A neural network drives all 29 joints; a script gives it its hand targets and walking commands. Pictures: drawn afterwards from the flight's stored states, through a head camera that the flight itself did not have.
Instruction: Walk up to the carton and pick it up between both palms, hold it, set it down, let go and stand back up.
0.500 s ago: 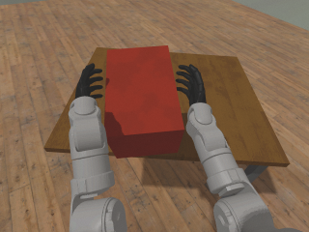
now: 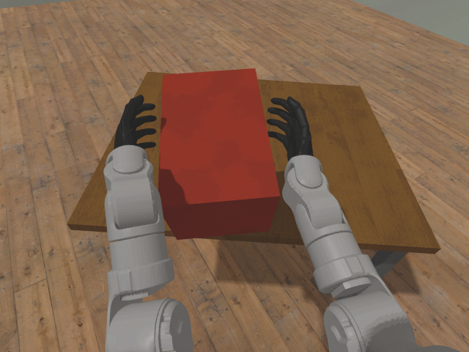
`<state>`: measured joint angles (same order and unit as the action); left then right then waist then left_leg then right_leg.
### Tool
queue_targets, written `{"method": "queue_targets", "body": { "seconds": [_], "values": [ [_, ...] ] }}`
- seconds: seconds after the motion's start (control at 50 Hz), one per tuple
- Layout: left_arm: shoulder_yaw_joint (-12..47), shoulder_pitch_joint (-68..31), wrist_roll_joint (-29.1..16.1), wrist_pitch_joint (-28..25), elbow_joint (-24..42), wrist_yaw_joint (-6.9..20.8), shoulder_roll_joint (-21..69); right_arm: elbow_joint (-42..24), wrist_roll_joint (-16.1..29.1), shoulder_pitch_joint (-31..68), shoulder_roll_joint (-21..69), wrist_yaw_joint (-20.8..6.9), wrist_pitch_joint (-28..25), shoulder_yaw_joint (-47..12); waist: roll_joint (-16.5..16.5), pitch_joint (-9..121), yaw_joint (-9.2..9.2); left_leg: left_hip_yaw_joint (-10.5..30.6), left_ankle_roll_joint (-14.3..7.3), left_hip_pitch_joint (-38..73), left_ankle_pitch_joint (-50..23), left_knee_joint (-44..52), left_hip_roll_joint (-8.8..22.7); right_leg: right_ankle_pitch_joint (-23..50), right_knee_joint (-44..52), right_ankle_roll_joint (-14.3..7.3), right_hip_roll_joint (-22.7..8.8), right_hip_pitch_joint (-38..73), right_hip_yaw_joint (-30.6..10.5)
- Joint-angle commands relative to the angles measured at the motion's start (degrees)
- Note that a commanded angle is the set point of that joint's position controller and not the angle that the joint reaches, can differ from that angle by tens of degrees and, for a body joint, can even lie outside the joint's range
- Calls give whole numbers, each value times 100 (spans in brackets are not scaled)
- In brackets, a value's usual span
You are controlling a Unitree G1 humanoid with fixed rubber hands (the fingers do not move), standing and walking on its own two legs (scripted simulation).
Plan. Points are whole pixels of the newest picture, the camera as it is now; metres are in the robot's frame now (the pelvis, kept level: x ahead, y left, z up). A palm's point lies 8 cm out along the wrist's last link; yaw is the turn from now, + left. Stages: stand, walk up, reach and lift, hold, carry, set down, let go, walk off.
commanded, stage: hold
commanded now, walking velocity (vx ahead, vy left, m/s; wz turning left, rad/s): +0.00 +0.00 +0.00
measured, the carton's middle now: (216, 153) +0.42 +0.01 +0.11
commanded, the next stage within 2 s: set down in 0.60 s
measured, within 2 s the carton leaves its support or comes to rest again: neither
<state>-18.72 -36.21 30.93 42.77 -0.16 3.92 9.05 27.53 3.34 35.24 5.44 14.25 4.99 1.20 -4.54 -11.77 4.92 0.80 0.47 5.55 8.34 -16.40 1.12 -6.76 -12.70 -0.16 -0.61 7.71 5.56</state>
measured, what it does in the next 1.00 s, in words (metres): stands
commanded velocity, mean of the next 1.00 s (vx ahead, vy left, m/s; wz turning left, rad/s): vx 0.00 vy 0.00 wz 0.00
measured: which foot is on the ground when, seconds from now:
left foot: down 0.00-1.00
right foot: down 0.00-1.00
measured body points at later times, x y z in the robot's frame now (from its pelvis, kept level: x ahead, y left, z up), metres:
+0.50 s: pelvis +0.00 +0.00 +0.00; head -0.01 +0.03 +0.45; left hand +0.38 +0.14 +0.18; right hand +0.37 -0.12 +0.17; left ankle +0.03 +0.12 -0.75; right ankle +0.02 -0.11 -0.75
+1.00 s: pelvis +0.01 +0.00 +0.00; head -0.01 +0.03 +0.45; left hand +0.39 +0.15 +0.16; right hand +0.38 -0.12 +0.18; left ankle +0.03 +0.12 -0.75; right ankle +0.02 -0.11 -0.75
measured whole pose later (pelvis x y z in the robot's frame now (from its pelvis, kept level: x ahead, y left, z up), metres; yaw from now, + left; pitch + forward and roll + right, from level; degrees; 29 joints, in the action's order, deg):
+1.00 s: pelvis +0.01 +0.00 +0.00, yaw +0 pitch -11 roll +0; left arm -18.6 -31.9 28.4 28.9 -8.6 3.4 9.3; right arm 31.6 -3.7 32.6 6.9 11.2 -7.1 6.4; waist -4.0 -7.4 2.8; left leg 0.5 0.3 3.9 9.1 -16.3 0.7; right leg -8.3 -14.1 0.0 -1.1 5.3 5.5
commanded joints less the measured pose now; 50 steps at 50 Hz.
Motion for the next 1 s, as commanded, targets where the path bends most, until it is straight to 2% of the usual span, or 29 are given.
{"method": "queue_targets", "body": {
  "seconds": [0.0, 0.58, 0.6, 0.62, 0.66, 0.72, 0.76, 0.9, 0.98],
  "values": [
    [2104, -2509, -885, -315, 208, 874, 2091, -1009, 117, 3208, 2037, -694, -213, -1658, 412, 2047, 70, -597, -104, 145, -1054, 166, -188, 683, 28, 139, 186, 499, 384],
    [2126, -2470, -890, -293, 230, 884, 2092, -1067, 141, 3180, 2040, -684, -181, -1688, 418, 2037, 65, -591, -95, 141, -1112, 151, -193, 729, 23, 141, 196, 521, 385],
    [2523, -1986, -1075, -347, 302, 905, 2346, -1635, 203, 3170, 2112, -644, -333, -1933, 483, 2687, 65, -586, -35, 95, -1262, 29, -197, 1207, -89, 201, 196, 761, 295],
    [2634, -1988, -1163, -412, 380, 886, 2354, -1755, 239, 3238, 2142, -604, -379, -2059, 487, 2867, 71, -557, -29, 49, -1444, -41, -218, 1502, -168, 219, 210, 828, 300],
    [2542, -2024, -1119, -512, 210, 878, 2215, -1559, 160, 3220, 2089, -570, -401, -2038, 429, 2519, 62, -542, -52, -112, -1227, -20, -232, 1405, -181, 247, 186, 699, 308],
    [2286, -2079, -951, -653, -85, 934, 2101, -1151, -104, 3126, 2035, -658, -487, -1698, 390, 1830, 14, -601, -150, -445, -213, 291, -198, 290, -20, 185, 123, 378, 352],
    [2188, -2058, -906, -811, -244, 947, 2103, -1088, -259, 3132, 2001, -746, -672, -1498, 420, 1727, -37, -638, -167, -523, 20, 387, -172, -76, 14, 151, 103, 236, 390],
    [2125, -1966, -881, -1544, -709, 872, 2182, -504, -732, 2920, 1982, -949, -1389, -1151, 433, 1765, -123, -685, -122, -343, -161, 385, -89, -251, 48, 90, 107, 35, 493],
    [2279, -2000, -983, -1895, -748, 811, 2272, -277, -834, 2816, 2080, -962, -1678, -1149, 460, 2044, -124, -683, -65, -286, -643, 268, -92, 292, -30, 92, 109, 186, 459]
  ]
}}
